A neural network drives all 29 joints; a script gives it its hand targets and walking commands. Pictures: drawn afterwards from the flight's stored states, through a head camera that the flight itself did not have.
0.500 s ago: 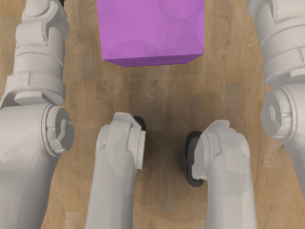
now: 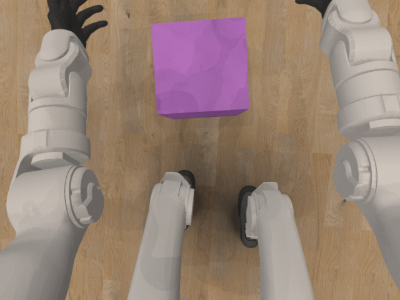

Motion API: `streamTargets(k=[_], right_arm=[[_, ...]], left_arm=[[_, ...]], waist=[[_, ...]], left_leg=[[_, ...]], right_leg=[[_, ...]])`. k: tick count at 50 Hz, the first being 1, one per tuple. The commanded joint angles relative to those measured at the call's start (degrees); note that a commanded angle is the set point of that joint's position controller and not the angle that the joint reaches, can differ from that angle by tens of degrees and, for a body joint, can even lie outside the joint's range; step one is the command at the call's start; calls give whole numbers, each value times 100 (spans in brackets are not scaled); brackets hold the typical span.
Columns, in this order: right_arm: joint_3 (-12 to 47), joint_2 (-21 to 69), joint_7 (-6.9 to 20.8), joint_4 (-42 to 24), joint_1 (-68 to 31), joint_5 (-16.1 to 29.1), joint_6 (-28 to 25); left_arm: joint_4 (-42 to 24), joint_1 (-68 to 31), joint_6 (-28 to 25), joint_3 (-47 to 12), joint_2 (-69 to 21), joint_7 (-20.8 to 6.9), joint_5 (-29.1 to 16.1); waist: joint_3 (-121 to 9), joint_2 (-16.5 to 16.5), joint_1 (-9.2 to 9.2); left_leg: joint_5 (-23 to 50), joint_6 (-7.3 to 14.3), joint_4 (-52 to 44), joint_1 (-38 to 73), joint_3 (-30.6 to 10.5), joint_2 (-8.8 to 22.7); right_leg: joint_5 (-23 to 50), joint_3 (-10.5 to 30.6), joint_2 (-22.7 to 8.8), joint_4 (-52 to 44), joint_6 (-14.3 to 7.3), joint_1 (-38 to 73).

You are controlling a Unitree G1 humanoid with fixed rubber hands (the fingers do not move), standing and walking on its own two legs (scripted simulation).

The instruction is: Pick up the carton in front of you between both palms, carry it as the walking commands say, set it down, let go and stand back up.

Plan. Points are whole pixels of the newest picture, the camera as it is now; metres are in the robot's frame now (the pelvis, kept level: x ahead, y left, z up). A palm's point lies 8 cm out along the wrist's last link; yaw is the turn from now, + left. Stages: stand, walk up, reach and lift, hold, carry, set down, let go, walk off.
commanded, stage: set down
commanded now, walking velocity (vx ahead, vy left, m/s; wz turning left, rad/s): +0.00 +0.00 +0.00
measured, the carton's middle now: (202, 78) +0.53 +0.08 -0.41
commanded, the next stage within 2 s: let go in 0.28 s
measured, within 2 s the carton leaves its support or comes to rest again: neither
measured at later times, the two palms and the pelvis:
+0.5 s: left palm (6, 16) +0.49 +0.26 +0.02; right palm out of the picture +0.54 -0.14 +0.02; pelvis +0.03 +0.01 +0.13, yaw -1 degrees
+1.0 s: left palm out of the picture +0.31 +0.26 +0.14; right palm out of the picture +0.37 -0.19 +0.13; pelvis +0.08 +0.01 +0.22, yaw +1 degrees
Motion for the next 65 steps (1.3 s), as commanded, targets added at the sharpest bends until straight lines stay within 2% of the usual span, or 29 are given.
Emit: streamTargets(k=[1,13,17,20,24,30,37,43,48,54,60,65], right_arm=[[-157,-575,64,-595,-1573,-88,-124],[-440,-442,288,-348,-1184,-370,-353],[-623,-244,305,-361,-744,-645,-417],[-732,15,206,-629,-72,-878,-422],[-729,447,-9,-1381,1122,-1050,-432],[-445,679,-77,-2395,2611,-902,-682],[-288,746,150,-2356,4333,-848,-1060],[-116,705,297,-2265,5773,-722,-1332],[78,648,404,-2470,6753,-582,-1549],[288,604,503,-2772,7795,-474,-1673],[467,529,591,-3058,8615,-395,-1537],[570,466,698,-3240,8848,-326,-1295]], left_arm=[[-658,-1262,-107,96,731,-49,79],[-534,-908,-295,324,462,-175,480],[-520,-541,-388,396,357,-283,716],[-677,55,-437,383,351,-426,927],[-1139,1107,-493,190,399,-680,1172],[-1740,2543,-670,-227,302,-880,1099],[-1801,4246,-995,-641,-42,-915,733],[-1998,5627,-1246,-959,-106,-840,588],[-2295,6690,-1418,-1192,-143,-755,522],[-2629,7776,-1497,-1430,-156,-693,442],[-2817,8180,-1328,-1547,-64,-704,437],[-2860,8238,-1055,-1526,29,-725,527]], waist=[[-6717,-306,220],[-6194,-252,214],[-6173,-273,129],[-6466,-235,70],[-6669,-61,22],[-5821,163,-2],[-4677,224,-182],[-3893,323,-267],[-3106,357,-313],[-2039,184,-365],[-843,-101,-550],[-99,-137,-615]], left_leg=[[2724,-154,-885,4764,434,-216],[2848,-173,-2362,5723,343,-152],[2955,-149,-2769,6018,321,-140],[3308,-99,-3040,6466,334,-154],[3820,-24,-3408,7245,318,-167],[4100,52,-4003,8613,34,-58],[4117,-13,-4583,9481,-243,93],[4084,-58,-5043,10055,-305,132],[3749,-82,-5509,10270,-233,82],[3036,-96,-6159,10432,-64,-20],[2340,-61,-6647,10815,61,-126],[1962,-56,-6759,11201,123,-195]], right_leg=[[1862,-395,234,-1228,65,2888],[2043,-278,141,-2770,132,3690],[2290,-248,114,-3226,172,4149],[2754,-223,125,-3547,209,4725],[3302,-196,144,-3953,232,5384],[2944,-210,92,-4652,193,5387],[2523,-160,32,-5273,129,5603],[2417,-104,-30,-5726,77,6335],[2462,-49,-95,-6136,17,7365],[2579,-9,-179,-6682,14,8793],[2490,40,-271,-7253,54,9537],[2185,68,-391,-7520,5,9543]])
